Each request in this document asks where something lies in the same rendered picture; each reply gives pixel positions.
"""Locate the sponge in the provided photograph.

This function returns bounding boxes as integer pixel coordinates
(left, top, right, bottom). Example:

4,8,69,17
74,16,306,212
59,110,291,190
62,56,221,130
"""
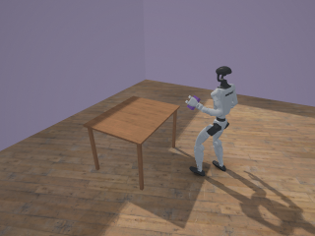
187,95,201,110

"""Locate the table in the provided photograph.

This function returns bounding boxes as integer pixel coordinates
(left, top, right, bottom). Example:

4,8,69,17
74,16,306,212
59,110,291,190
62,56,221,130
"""
83,95,180,191

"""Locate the robot left hand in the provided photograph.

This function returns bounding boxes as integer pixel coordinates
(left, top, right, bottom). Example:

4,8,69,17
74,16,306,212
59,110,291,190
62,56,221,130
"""
185,95,199,107

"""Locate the left robot shin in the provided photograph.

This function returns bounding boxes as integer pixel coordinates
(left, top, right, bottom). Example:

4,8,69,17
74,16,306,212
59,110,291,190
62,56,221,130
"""
194,147,204,172

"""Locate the left robot forearm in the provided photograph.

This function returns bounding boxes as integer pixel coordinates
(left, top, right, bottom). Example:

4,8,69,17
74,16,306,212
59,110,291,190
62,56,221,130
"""
196,102,221,116

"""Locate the robot right upper arm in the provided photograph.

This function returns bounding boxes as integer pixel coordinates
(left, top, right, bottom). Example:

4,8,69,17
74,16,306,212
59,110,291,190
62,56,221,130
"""
229,84,238,106

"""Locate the robot left upper arm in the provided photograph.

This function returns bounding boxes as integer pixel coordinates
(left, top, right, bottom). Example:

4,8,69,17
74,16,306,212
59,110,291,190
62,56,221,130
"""
211,88,223,117

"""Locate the left robot foot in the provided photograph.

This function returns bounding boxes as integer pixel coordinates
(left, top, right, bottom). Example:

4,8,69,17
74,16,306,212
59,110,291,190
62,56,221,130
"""
189,166,206,177

